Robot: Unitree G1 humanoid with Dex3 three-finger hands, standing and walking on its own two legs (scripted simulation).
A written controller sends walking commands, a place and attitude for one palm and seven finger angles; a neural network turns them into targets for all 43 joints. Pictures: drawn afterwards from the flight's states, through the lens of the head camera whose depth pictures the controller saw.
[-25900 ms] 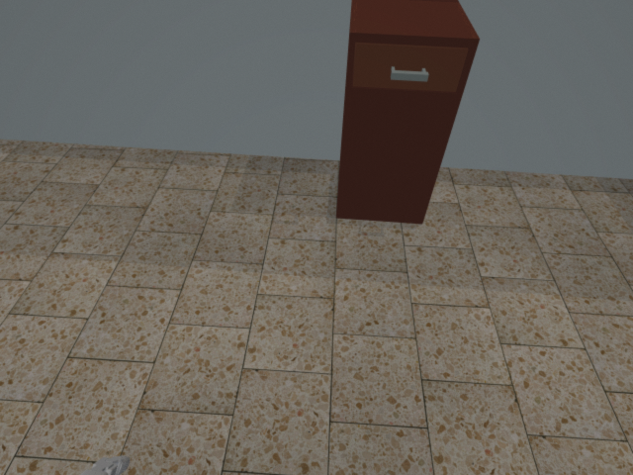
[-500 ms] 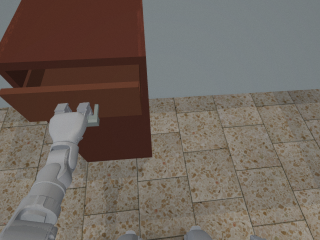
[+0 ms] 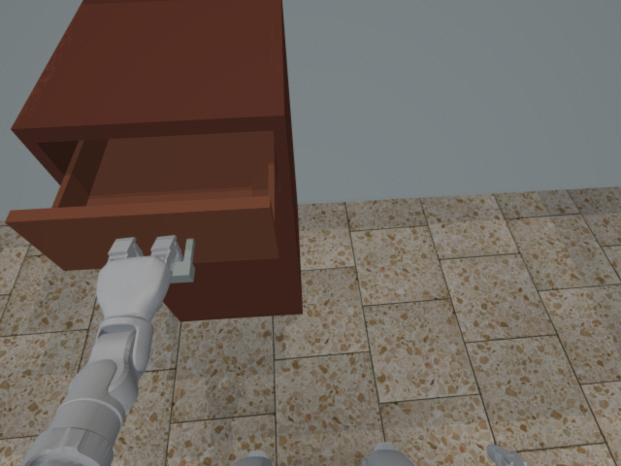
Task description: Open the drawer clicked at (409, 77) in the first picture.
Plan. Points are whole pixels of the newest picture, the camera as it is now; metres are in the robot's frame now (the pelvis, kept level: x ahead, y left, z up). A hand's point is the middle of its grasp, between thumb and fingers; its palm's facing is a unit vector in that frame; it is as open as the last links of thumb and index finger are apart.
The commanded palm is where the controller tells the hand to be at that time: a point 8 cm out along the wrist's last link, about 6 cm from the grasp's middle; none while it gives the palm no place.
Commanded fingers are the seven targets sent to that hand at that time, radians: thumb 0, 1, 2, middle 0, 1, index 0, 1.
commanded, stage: pull the drawer open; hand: left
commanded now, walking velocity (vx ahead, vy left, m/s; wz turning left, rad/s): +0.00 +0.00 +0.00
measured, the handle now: (153, 260) +0.39 +0.24 -0.01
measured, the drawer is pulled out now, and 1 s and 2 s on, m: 0.15 0.25 0.30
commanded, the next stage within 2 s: open the thumb to release the handle in 1.84 s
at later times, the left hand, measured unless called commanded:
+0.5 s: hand (147, 328) +0.30 +0.24 -0.04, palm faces -0.03 -0.04 -1.00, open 5.4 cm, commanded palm +0.26 +0.24 +0.01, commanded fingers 0.00 0.90 0.90 -0.40 -1.35 -0.40 -1.35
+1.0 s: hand (140, 370) +0.24 +0.23 -0.04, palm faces -0.03 -0.06 -1.00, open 5.5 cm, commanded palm +0.21 +0.24 +0.01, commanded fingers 0.00 0.90 0.90 -0.40 -1.35 -0.40 -1.35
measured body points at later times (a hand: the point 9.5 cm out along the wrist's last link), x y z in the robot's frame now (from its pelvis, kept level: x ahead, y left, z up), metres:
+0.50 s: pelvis +0.00 +0.00 +0.00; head +0.07 -0.02 +0.45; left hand +0.30 +0.24 +0.02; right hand +0.13 -0.26 -0.12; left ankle -0.03 +0.12 -0.69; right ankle +0.01 -0.14 -0.69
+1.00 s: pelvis +0.01 -0.01 +0.00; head +0.07 -0.01 +0.45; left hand +0.24 +0.23 +0.02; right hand +0.19 -0.25 -0.10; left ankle -0.03 +0.12 -0.69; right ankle +0.01 -0.14 -0.69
